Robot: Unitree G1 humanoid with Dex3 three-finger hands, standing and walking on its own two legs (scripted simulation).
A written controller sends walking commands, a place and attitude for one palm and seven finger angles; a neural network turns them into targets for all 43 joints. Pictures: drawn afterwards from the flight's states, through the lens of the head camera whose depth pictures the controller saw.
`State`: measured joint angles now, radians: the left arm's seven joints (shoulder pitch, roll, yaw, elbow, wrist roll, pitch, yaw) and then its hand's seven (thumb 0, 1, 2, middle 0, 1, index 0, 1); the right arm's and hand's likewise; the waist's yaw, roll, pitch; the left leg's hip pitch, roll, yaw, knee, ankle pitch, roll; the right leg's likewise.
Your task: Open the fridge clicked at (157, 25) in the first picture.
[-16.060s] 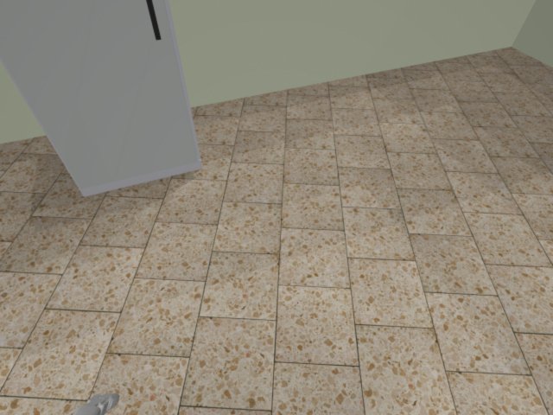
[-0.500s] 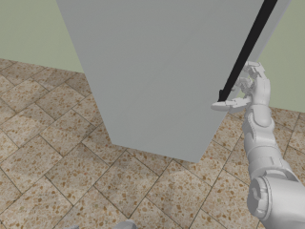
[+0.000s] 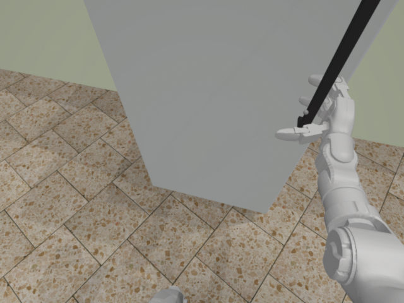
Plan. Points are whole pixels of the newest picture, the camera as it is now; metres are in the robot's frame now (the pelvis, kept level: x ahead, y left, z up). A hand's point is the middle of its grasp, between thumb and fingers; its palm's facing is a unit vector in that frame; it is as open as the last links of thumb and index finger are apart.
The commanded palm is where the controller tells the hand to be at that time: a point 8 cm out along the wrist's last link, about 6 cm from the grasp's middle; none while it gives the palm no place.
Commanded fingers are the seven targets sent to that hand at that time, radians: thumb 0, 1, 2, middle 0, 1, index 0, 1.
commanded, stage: slide the fingers in behind the handle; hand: right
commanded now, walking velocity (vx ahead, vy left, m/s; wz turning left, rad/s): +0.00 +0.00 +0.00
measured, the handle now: (340, 48) +0.54 -0.15 +0.22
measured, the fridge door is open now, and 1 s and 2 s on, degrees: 0 0 0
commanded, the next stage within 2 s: grip the handle and tug to test in 0.50 s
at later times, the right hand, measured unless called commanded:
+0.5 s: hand (306, 113) +0.48 -0.12 +0.11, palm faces +0.10 +1.00 +0.00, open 14.0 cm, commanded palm +0.45 -0.17 +0.11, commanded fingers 0.00 0.50 -0.30 0.30 1.20 0.30 1.20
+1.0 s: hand (303, 111) +0.48 -0.12 +0.11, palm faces +0.10 +1.00 +0.00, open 10.2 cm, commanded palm +0.45 -0.16 +0.11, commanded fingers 0.00 -0.48 -0.72 0.41 1.34 0.41 1.34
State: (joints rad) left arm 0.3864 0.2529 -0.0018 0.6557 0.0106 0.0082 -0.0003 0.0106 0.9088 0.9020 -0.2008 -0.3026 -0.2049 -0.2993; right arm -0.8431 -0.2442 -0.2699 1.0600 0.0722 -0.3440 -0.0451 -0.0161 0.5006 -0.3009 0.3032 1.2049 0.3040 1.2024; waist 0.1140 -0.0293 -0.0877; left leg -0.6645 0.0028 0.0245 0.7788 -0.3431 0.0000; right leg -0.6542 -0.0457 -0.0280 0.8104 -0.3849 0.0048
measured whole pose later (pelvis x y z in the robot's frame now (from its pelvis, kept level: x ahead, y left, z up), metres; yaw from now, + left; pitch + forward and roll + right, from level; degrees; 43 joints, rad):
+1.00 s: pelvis +0.01 +0.00 +0.00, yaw +0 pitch +13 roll +1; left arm 0.39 0.25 0.00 0.66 0.01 0.02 -0.01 0.01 0.91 0.90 -0.20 -0.30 -0.20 -0.30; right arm -0.81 -0.21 -0.23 1.01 0.07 -0.32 -0.08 -0.01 -0.04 -0.53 0.36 1.28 0.35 1.28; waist 0.10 -0.04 -0.10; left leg -0.64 0.00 0.02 0.77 -0.35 0.00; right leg -0.63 -0.04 -0.03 0.80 -0.39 0.00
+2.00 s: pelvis +0.02 -0.01 +0.01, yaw +2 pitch +13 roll +1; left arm 0.40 0.24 0.02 0.62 0.00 0.01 -0.02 0.01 0.91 0.90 -0.20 -0.30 -0.20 -0.30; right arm -0.64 -0.19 -0.23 0.79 0.10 -0.25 -0.09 0.01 -0.79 -0.80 0.34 1.40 0.34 1.36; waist 0.10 -0.04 -0.11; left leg -0.61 -0.01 -0.01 0.74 -0.35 -0.01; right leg -0.58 -0.05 -0.06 0.77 -0.40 0.00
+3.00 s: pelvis +0.09 +0.02 +0.04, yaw -2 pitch +3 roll -2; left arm 0.17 0.18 -0.04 0.49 0.03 0.04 0.05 0.01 0.91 0.90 -0.20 -0.30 -0.20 -0.30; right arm 0.24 -0.12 0.11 -0.13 0.02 -0.05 -0.07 -0.03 -0.68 -0.81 0.41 1.34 0.38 1.39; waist 0.03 -0.09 -0.01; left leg -0.25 0.00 0.09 0.52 -0.30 0.05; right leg -0.21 -0.02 0.00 0.58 -0.28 0.03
